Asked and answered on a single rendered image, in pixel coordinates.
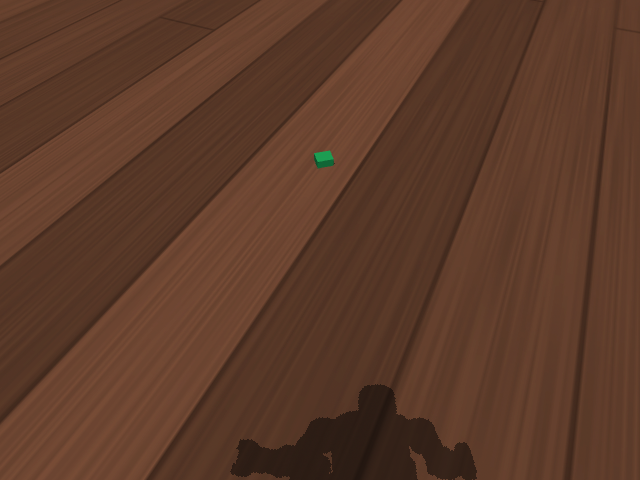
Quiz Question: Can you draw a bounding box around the small box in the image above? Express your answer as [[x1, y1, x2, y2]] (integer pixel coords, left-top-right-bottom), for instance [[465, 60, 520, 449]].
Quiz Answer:
[[314, 151, 334, 168]]

